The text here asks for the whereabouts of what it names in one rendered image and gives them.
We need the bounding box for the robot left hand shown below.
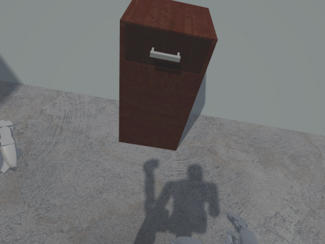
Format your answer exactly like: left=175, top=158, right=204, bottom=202
left=0, top=120, right=22, bottom=174

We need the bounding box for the handle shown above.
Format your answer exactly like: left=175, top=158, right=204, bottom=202
left=150, top=47, right=180, bottom=62

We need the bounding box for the drawer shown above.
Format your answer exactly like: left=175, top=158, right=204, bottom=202
left=124, top=23, right=211, bottom=74

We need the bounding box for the robot right hand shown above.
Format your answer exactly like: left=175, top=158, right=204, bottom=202
left=223, top=212, right=258, bottom=244

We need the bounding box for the cabinet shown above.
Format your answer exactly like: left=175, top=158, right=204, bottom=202
left=119, top=0, right=218, bottom=150

